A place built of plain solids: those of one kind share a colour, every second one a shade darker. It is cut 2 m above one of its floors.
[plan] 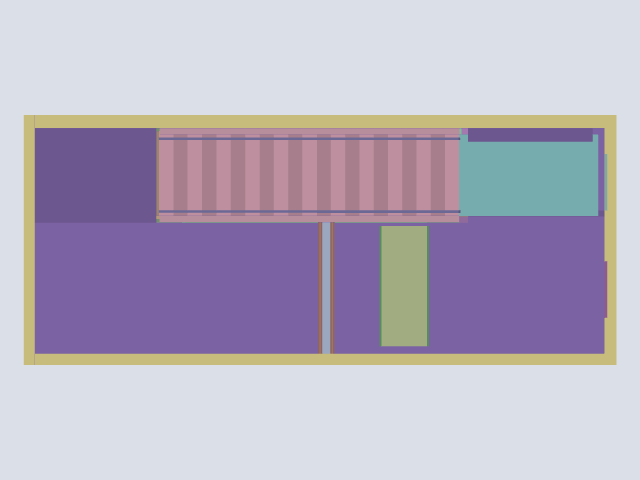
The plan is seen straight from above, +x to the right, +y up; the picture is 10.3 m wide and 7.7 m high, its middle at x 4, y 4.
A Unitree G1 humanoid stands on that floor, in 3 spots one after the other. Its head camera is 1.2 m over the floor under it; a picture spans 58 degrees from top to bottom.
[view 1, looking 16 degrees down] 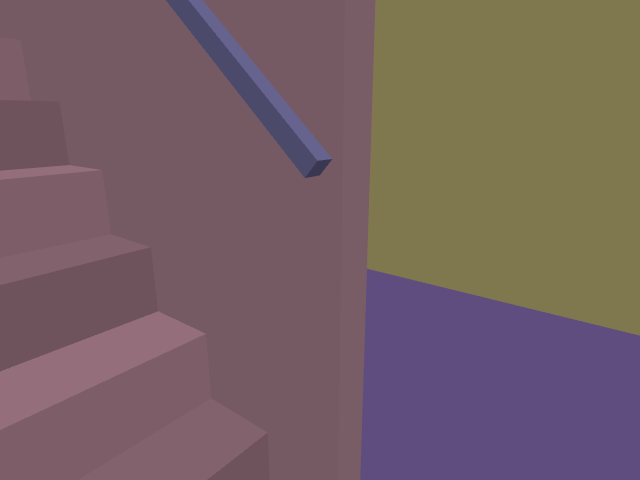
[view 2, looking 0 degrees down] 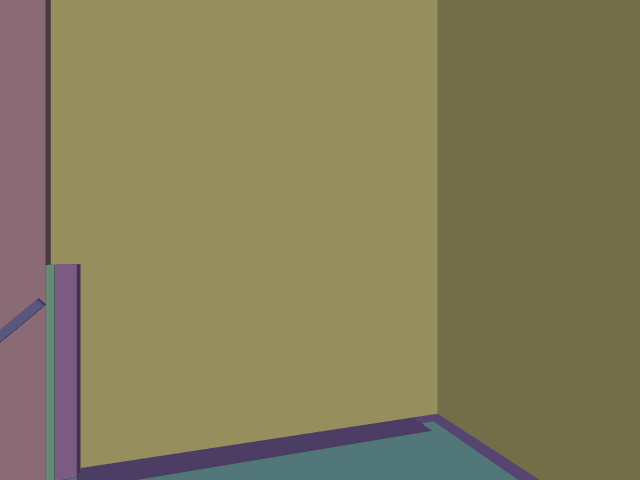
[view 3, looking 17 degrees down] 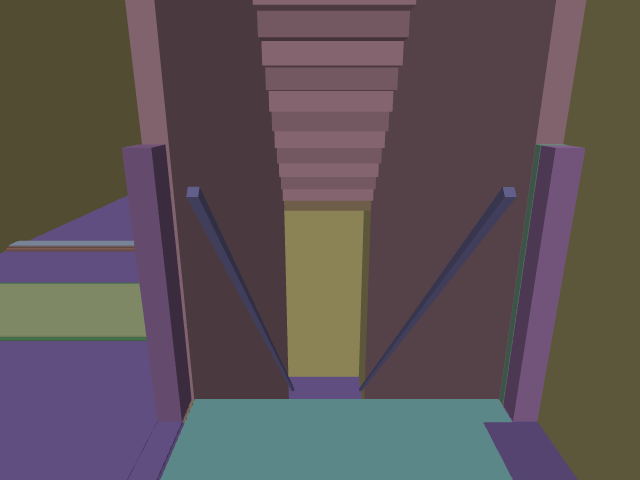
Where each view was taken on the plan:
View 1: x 0.97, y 5.04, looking -52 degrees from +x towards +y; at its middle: wall_wall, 0.86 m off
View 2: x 6.82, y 3.23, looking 71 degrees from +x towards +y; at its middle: wall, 2.71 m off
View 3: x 7.82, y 4.92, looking -180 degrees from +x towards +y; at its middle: wall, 8.77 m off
